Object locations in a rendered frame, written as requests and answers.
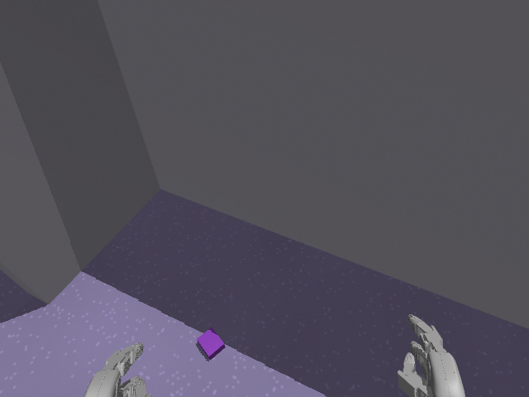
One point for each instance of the right robot hand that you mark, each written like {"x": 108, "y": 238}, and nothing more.
{"x": 438, "y": 366}

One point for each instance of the small box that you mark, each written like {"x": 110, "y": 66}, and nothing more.
{"x": 211, "y": 343}

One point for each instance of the left robot hand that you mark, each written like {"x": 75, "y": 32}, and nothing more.
{"x": 107, "y": 382}

